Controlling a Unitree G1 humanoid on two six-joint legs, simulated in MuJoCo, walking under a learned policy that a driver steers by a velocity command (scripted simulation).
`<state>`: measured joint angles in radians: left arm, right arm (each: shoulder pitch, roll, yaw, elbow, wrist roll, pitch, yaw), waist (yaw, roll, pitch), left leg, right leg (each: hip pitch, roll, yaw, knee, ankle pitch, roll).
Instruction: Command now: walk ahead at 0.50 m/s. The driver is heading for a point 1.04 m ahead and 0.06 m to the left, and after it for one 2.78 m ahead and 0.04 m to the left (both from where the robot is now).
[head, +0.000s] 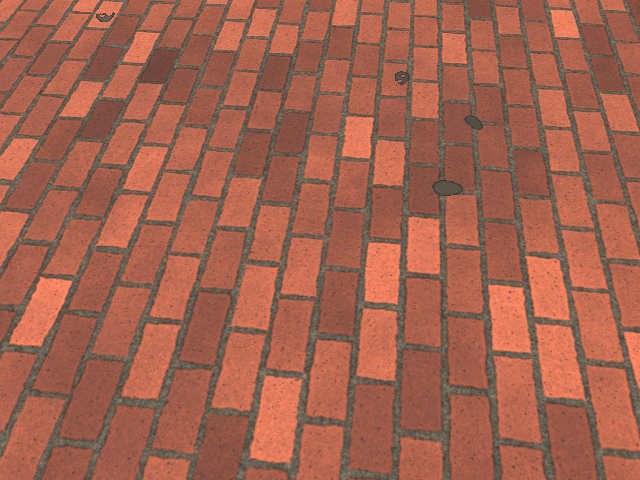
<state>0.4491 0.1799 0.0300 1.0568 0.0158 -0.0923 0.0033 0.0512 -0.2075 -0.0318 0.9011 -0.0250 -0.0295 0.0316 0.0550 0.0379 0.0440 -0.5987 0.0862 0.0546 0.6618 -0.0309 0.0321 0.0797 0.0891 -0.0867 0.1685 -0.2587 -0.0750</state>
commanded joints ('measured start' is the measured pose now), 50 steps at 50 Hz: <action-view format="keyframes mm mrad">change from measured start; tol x32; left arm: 1 65 147 26 -6 8 -3 12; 28 -506 78 14 -235 7 45 -30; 35 54 287 89 -98 56 4 7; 50 -130 109 0 -43 5 8 11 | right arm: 1 -113 -64 -9 -90 2 -21 -4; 7 468 -273 -87 56 -44 -52 -41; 50 240 -18 -10 105 7 28 -57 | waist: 1 -5 -102 69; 7 -186 164 -328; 50 -76 -149 -88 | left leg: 1 -29 -29 21 -65 -33 30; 5 354 -127 66 -194 -107 108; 7 929 287 -519 -264 -234 281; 13 420 142 -252 -504 -86 169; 33 683 103 -29 -124 660 114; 36 86 -163 -79 669 -499 34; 50 289 -55 -23 65 -165 -18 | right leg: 1 27 -311 122 6 556 -119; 5 14 -280 61 361 915 -71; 8 -647 -21 113 1148 -252 -12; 9 -707 -91 146 1161 -170 -22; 30 -685 -138 11 402 154 1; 33 -316 -50 -32 290 123 -62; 35 243 -495 552 239 279 -247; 42 -265 -324 147 110 883 -135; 50 -266 -279 68 119 776 -116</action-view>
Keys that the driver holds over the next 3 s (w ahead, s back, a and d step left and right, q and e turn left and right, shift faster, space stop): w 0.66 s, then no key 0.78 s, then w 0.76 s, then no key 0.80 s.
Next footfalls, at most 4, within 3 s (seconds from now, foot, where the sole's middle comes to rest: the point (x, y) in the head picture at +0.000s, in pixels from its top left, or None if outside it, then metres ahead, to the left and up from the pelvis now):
0.12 left None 0.24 0.10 -0.78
0.68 right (393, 450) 0.54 -0.08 -0.78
1.12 left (305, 418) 0.60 0.11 -0.78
2.10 left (321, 299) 0.91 0.09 -0.78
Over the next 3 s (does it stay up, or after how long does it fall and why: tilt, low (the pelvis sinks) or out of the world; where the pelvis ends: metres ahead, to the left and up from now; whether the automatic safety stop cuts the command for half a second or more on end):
stays up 0.99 0.01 0.00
